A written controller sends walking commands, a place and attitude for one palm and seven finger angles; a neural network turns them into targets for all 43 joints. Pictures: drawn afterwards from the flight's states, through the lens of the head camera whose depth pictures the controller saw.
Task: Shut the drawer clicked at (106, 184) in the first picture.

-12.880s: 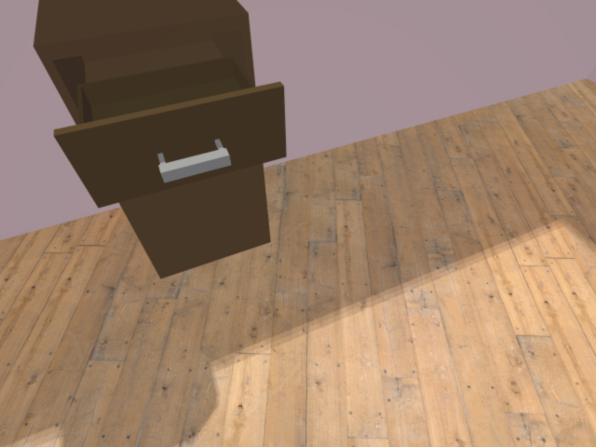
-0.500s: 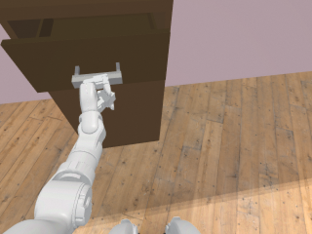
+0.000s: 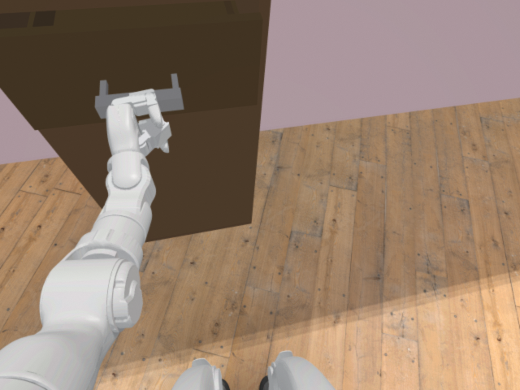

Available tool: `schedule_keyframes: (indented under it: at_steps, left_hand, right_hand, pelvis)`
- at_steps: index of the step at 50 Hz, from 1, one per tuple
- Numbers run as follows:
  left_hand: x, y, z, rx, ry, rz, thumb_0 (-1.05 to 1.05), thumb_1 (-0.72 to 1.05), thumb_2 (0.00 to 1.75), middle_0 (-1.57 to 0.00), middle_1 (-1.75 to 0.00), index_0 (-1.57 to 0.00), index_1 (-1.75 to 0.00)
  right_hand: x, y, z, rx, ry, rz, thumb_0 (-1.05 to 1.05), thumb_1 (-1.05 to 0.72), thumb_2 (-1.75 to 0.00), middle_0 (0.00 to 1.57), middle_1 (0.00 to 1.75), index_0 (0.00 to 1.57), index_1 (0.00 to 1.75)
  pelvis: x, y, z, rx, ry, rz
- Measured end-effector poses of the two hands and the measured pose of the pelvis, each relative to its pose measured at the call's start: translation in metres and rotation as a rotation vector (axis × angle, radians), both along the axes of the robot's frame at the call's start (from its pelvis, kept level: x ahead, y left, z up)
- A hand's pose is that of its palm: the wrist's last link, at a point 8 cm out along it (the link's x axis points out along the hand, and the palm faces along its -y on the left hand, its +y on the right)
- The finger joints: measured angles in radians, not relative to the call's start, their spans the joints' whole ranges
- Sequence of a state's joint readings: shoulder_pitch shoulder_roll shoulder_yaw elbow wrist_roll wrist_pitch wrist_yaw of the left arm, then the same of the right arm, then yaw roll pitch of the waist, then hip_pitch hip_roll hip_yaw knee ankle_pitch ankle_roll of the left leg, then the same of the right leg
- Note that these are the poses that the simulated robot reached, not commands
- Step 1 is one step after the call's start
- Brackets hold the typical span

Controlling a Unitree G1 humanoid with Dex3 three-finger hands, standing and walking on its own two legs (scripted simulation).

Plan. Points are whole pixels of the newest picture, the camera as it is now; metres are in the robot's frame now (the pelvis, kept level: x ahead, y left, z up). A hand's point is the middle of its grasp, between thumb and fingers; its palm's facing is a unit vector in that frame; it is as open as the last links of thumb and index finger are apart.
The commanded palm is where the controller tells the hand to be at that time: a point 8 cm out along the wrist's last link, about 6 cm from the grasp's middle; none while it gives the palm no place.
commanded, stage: push the drawer shut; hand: left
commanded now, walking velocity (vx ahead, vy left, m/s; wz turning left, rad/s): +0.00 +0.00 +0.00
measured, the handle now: (140, 93) +0.59 +0.14 +0.08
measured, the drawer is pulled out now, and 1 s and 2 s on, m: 0.05 0.00 0.00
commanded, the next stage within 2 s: pull the fist back off the drawer in 0.84 s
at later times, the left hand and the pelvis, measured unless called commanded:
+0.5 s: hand (158, 104) +0.56 +0.11 +0.07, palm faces +0.11 -0.99 -0.02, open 2.9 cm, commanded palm +0.57 +0.15 +0.08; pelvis +0.00 +0.01 -0.01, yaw +0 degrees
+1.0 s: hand (155, 102) +0.56 +0.11 +0.08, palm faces +0.11 -0.99 -0.03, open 3.0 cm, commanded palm +0.59 +0.15 +0.08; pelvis -0.01 +0.02 -0.01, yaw +0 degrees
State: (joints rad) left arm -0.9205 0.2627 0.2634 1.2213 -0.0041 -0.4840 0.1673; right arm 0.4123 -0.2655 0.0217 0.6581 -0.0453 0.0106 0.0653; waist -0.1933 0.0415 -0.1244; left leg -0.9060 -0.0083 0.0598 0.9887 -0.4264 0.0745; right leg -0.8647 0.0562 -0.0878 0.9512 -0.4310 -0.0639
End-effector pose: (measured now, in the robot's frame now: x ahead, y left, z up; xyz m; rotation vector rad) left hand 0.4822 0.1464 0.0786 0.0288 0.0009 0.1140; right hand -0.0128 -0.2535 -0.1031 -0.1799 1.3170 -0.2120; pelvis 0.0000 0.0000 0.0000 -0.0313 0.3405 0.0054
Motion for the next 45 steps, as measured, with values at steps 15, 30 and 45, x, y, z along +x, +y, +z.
schedule_keyframes:
  at_steps: [15, 30, 45]
  left_hand:
    - [0.040, 0.007, 0.001, -0.004, 0.016, -0.001, 0.04, 0.78, 0.94, -1.40, -1.60, -1.40, -1.60]
    - [0.054, 0.015, -0.004, -0.007, 0.030, -0.001, -0.04, 0.67, 1.01, -1.40, -1.60, -1.40, -1.60]
    - [0.055, 0.018, 0.000, -0.004, 0.035, -0.010, 0.00, 0.63, 1.01, -1.40, -1.60, -1.40, -1.60]
  right_hand:
    - [-0.033, 0.006, 0.006, -0.032, 0.094, -0.029, 0.00, -0.90, -0.89, 0.21, 0.30, 0.20, 0.30]
    - [-0.057, 0.021, 0.011, -0.038, 0.167, -0.050, 0.00, -0.90, -0.89, 0.21, 0.30, 0.20, 0.30]
    - [-0.068, 0.027, 0.015, -0.063, 0.147, -0.046, 0.00, -0.90, -0.89, 0.21, 0.30, 0.20, 0.30]
  pelvis:
    - [0.000, 0.007, -0.007, -0.020, 0.063, 0.004]
    - [-0.002, 0.013, -0.011, -0.041, 0.094, 0.013]
    - [-0.011, 0.021, -0.012, -0.048, 0.101, 0.014]
